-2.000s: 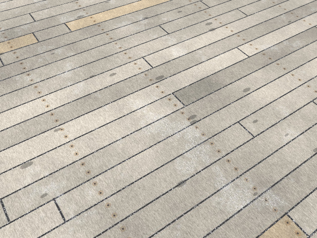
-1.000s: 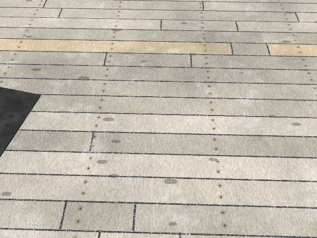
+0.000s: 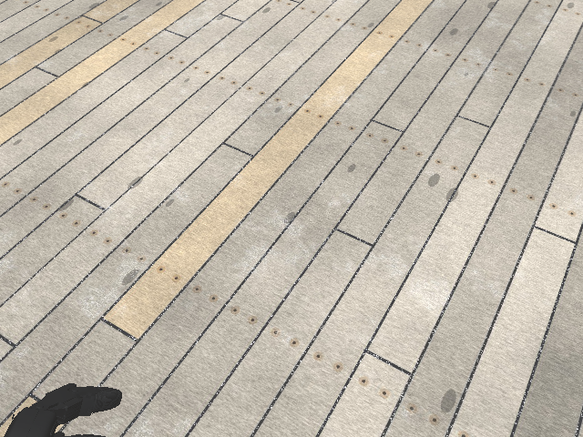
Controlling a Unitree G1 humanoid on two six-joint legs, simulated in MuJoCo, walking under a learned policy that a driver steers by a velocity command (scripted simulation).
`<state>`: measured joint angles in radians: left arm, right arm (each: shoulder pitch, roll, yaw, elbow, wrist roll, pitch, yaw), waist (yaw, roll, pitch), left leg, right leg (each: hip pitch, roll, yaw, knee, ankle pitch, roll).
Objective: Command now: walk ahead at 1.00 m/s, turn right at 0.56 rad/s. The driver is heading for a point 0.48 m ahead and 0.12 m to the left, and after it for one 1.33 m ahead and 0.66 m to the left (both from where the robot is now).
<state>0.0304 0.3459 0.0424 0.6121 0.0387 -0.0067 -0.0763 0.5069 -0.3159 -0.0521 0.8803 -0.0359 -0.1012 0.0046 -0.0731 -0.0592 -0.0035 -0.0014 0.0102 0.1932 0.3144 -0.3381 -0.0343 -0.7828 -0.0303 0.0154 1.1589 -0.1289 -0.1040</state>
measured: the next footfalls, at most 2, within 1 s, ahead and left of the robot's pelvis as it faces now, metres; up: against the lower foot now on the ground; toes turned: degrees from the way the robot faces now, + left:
right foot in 0.16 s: +0.33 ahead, -0.07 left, +0.00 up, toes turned -4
left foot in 0.56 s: +0.70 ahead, +0.10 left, +0.00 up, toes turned +15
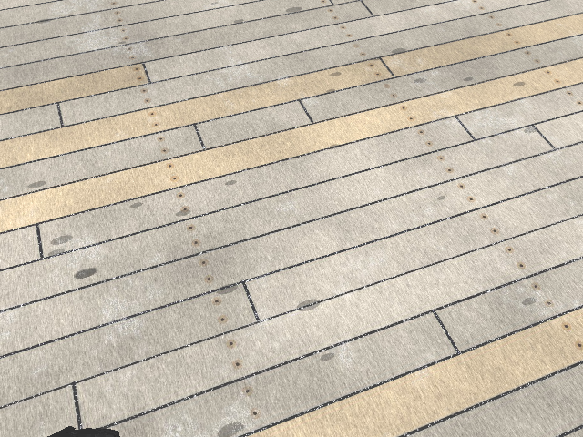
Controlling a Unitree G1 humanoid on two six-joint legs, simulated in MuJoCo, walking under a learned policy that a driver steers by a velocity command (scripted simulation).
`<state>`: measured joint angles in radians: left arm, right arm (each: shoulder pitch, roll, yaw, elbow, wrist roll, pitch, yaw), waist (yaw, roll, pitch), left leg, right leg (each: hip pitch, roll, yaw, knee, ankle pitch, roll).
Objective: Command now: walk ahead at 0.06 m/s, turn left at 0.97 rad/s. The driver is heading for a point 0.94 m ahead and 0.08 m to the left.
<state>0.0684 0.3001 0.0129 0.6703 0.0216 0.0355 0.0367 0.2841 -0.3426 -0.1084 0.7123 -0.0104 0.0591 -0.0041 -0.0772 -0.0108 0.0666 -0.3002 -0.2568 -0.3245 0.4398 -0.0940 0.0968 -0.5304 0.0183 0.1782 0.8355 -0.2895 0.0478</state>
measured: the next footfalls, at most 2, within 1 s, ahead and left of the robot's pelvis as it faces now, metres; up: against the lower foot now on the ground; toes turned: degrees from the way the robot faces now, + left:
right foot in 0.12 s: +0.12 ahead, -0.14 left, +0.00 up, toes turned +18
left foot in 0.64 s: -0.01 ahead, +0.04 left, +0.00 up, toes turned +33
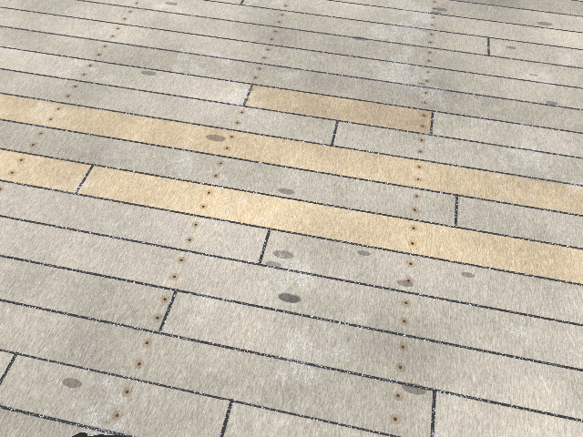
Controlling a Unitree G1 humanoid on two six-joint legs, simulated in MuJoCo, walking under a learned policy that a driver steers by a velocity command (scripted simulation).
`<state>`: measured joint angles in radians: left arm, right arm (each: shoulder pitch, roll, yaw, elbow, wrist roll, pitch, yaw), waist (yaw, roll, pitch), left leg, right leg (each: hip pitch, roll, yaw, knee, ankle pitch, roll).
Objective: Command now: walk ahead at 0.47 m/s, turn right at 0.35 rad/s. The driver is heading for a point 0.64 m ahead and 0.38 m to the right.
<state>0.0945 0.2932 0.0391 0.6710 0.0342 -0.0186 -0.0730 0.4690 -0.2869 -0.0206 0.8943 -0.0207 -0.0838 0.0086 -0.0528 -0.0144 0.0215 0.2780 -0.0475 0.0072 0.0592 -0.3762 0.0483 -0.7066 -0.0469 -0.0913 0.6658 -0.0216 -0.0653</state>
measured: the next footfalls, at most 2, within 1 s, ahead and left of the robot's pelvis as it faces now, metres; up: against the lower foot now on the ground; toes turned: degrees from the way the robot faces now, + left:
right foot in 0.06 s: +0.25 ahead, -0.08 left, +0.00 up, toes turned -5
left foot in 0.56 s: +0.39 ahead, +0.06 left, +0.00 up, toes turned -37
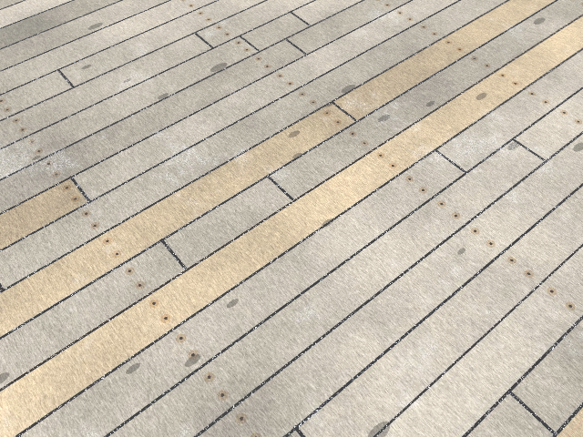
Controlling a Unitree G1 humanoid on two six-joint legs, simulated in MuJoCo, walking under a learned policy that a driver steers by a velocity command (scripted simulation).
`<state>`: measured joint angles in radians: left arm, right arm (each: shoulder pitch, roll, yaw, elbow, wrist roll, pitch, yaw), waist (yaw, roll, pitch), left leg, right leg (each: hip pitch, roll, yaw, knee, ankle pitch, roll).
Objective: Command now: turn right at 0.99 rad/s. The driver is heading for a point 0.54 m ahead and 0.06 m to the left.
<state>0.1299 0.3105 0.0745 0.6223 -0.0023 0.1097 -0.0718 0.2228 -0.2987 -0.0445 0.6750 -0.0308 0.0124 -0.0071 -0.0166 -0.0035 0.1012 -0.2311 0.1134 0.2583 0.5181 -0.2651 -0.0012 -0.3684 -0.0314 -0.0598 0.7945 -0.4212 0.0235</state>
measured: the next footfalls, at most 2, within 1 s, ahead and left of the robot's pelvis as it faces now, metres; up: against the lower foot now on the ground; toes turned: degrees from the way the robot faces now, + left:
right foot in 0.06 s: +0.04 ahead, -0.11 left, +0.00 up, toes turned -7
left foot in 0.62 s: +0.06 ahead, +0.09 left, +0.00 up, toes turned +5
